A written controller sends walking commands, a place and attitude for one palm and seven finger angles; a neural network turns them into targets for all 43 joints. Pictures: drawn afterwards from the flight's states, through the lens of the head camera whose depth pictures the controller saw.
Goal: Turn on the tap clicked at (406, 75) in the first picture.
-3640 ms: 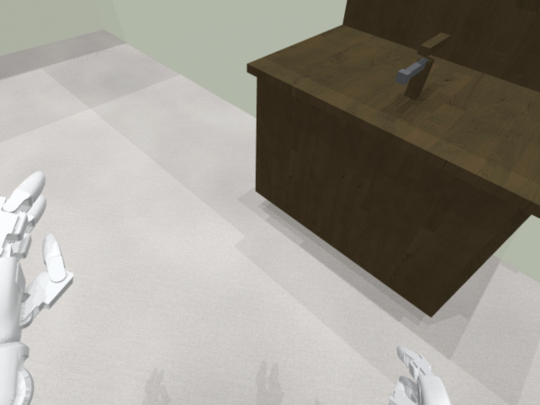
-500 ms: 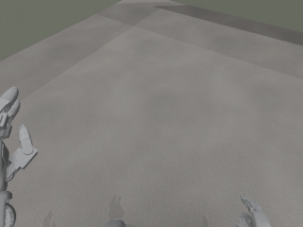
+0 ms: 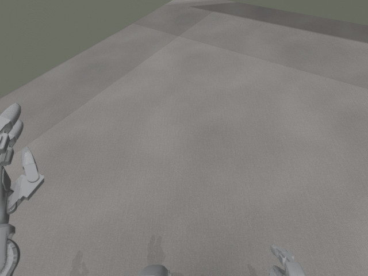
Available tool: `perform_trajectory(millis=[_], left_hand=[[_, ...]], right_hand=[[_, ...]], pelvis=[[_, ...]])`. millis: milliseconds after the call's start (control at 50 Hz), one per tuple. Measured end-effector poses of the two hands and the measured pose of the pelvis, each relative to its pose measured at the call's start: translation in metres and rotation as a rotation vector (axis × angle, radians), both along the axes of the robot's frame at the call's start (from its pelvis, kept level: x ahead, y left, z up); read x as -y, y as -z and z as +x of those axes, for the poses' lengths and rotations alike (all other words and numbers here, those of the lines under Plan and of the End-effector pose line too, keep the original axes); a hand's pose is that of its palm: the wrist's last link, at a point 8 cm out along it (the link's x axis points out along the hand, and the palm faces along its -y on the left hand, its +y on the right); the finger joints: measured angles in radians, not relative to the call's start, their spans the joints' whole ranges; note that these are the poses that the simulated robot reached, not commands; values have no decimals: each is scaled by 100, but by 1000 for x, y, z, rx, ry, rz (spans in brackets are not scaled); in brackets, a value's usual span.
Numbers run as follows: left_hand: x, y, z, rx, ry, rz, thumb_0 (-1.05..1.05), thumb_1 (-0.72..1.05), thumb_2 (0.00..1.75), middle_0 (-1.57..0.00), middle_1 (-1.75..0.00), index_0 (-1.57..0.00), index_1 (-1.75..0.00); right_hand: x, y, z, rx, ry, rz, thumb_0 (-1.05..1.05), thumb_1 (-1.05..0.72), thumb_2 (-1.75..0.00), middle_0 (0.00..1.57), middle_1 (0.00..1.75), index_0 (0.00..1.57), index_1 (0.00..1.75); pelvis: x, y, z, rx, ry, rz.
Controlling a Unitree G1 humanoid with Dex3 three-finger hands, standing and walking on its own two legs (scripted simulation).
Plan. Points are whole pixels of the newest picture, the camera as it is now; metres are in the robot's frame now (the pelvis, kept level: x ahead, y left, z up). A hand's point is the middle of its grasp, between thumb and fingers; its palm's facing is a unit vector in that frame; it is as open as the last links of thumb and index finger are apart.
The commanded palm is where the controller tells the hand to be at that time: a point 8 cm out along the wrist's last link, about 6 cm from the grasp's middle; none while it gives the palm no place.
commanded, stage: walk around to get in front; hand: left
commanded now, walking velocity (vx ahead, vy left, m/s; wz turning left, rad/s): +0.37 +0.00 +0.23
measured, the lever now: out of the picture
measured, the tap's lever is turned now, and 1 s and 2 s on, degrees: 0 0 0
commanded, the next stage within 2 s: walk to a spot facing it in 0.48 s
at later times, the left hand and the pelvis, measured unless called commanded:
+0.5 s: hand (67, 105) +0.37 +0.25 +0.20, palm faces +0.43 -0.80 -0.42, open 7.4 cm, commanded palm +0.31 +0.30 +0.19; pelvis +0.16 +0.01 +0.01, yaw +3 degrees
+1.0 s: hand (107, 62) +0.52 +0.22 +0.20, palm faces +0.36 -0.84 -0.41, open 7.4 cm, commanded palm +0.46 +0.26 +0.19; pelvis +0.28 -0.01 +0.01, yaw -5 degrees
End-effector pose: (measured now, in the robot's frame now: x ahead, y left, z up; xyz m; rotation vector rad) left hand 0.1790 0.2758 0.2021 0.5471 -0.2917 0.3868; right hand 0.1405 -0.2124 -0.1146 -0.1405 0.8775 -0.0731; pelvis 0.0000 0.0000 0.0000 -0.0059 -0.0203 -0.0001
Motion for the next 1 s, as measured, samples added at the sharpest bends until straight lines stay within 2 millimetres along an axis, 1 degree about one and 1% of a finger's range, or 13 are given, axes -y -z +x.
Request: perform_trajectory(millis=[60,120,220,300,380,460,540,620,680,780,860,940,1000], left_hand=[[4,3,14,-18,4,-36,1,89,89,-21,-30,-22,-30],[4,-2,29,-19,23,-35,2,89,89,-21,-30,-22,-30],[-12,-11,55,51,22,-14,1,89,89,-21,-30,-22,-30],[-33,-7,86,151,14,0,1,89,89,-21,-30,-22,-30],[-43,0,122,120,-6,-28,1,89,89,-21,-30,-21,-30],[-25,-8,140,75,22,-29,2,89,89,-20,-30,-21,-30],[-6,-18,151,31,21,35,2,89,89,-21,-30,-21,-30],[-1,-13,167,17,-54,88,1,89,89,-21,-30,-22,-30],[-4,-5,182,5,-104,21,1,89,89,-21,-30,-22,-30],[-2,3,215,-13,-92,-45,1,89,89,-21,-30,-22,-30],[-1,2,247,51,4,-39,2,89,89,-21,-30,-22,-30],[-1,-2,282,92,75,-12,2,89,89,-21,-30,-21,-30],[12,-7,304,73,122,-10,2,89,89,-21,-30,-21,-30]], right_hand=[[22,-15,22,4,17,-58,2,-90,-89,20,30,21,30],[38,-35,45,28,32,-119,2,-90,-89,20,30,20,30],[45,-58,89,79,32,-209,1,-90,-89,20,30,20,30],[31,-54,128,148,50,-226,1,-90,-89,20,30,20,30],[-3,-49,158,157,34,-117,1,-91,-89,19,30,20,30],[-34,-46,177,149,-12,-7,1,-90,-89,20,30,20,30],[-46,-34,196,113,-58,63,1,-90,-89,20,30,21,30],[-34,-7,222,61,-102,69,1,-90,-89,20,30,21,30],[-14,-3,241,16,-120,22,1,-90,-89,20,30,21,30],[18,-27,276,43,-82,-84,2,-90,-89,20,30,21,30],[34,-49,302,136,-20,-164,2,-90,-89,20,30,20,30],[36,-65,314,204,42,-160,1,-90,-89,20,30,20,30],[33,-69,313,219,57,-107,1,-90,-89,20,30,20,30]], pelvis=[[1,-8,17,-3,-15,8],[1,-14,37,-14,-31,21],[-9,-13,75,-17,-39,23],[-24,4,104,-1,-30,18],[-22,0,123,-8,-44,8],[-16,-10,146,-27,-44,-5],[-4,-12,173,-30,-57,-10],[11,2,199,-18,-91,-1],[12,-1,214,-10,-89,8],[11,-10,239,-22,-61,23],[2,-3,258,-23,-17,9],[2,-4,270,-24,39,13],[6,-10,277,-28,82,-7]])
